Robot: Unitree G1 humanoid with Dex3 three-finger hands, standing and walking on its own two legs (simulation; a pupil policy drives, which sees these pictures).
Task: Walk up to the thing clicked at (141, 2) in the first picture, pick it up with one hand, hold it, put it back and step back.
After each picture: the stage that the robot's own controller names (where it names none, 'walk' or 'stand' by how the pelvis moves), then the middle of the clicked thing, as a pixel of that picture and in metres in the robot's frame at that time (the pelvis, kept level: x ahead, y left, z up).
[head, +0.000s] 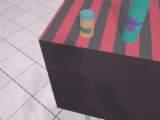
stand; (136, 15) +0.62 -0.21 +0.11
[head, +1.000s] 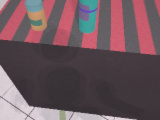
sink last; (88, 1) +0.60 +0.02 +0.15
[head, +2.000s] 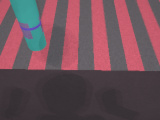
stand; (28, 17) +0.50 +0.20 +0.16
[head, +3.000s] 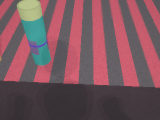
stand; (36, 36) +0.50 +0.19 +0.11
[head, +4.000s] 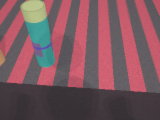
stand; (40, 38) +0.48 +0.17 +0.11
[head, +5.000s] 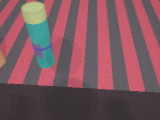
stand; (40, 39) +0.48 +0.18 +0.11
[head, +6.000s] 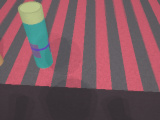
stand; (38, 39) +0.48 +0.18 +0.11
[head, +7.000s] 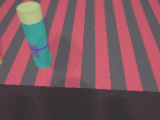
stand; (37, 39) +0.48 +0.19 +0.11
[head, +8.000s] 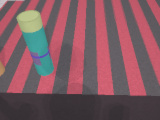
rise first; (38, 47) +0.45 +0.20 +0.12
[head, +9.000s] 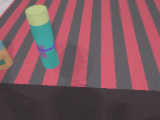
go down; (44, 40) +0.48 +0.19 +0.12
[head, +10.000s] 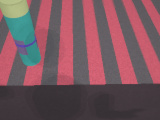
go down; (23, 34) +0.47 +0.19 +0.13
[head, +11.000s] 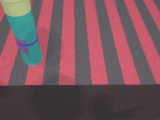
go down; (25, 33) +0.47 +0.18 +0.13
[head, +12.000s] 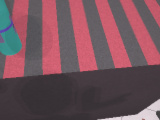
close in; out of the picture +0.48 +0.20 +0.17
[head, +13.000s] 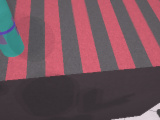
close in; out of the picture +0.47 +0.20 +0.17
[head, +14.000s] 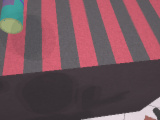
lift; (13, 2) +0.65 +0.19 +0.09
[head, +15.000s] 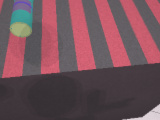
lift; (23, 7) +0.65 +0.18 +0.09
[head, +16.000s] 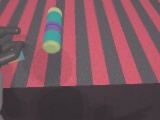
lift; (53, 28) +0.63 +0.13 +0.07
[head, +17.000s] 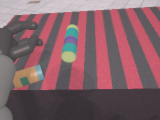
close; (70, 41) +0.66 +0.10 +0.05
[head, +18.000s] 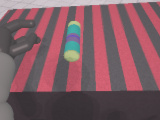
close; (73, 39) +0.65 +0.08 +0.04
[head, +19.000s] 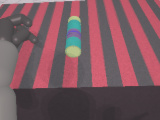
crouch; (73, 35) +0.66 +0.06 +0.04
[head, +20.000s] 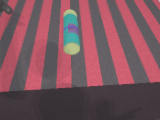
lower; (70, 30) +0.65 +0.03 +0.04
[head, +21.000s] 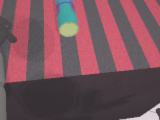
lower; (65, 7) +0.64 +0.02 +0.08
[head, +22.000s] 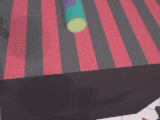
lower; (71, 3) +0.65 -0.02 +0.08
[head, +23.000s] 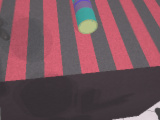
lower; (82, 5) +0.65 -0.05 +0.08
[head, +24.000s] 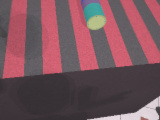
lower; (89, 0) +0.66 -0.09 +0.08
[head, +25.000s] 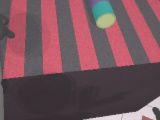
loosen; out of the picture +0.66 -0.12 +0.08
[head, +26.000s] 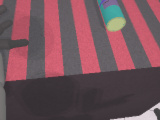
withdraw; (107, 2) +0.65 -0.15 +0.08
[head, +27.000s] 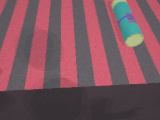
sink last; (125, 20) +0.63 -0.19 +0.06
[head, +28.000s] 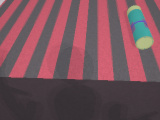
stand; (138, 25) +0.66 -0.21 +0.06
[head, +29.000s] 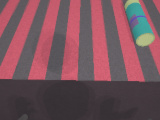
stand; (137, 20) +0.64 -0.22 +0.06
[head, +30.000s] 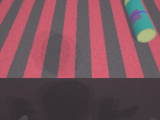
stand; (138, 16) +0.65 -0.22 +0.08
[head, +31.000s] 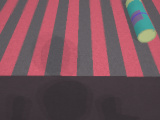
stand; (139, 17) +0.66 -0.23 +0.07
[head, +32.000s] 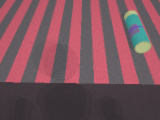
walk; (136, 30) +0.66 -0.24 +0.02
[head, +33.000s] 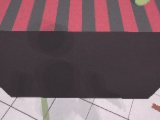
walk; out of the picture +0.84 -0.25 +0.05
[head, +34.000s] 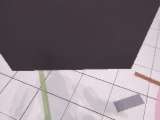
walk; out of the picture +1.18 -0.13 +0.05
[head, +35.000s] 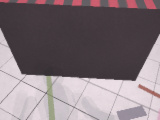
stand; out of the picture +1.21 -0.23 +0.02
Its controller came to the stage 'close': yes
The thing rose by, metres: 0.00
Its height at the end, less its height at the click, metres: -0.09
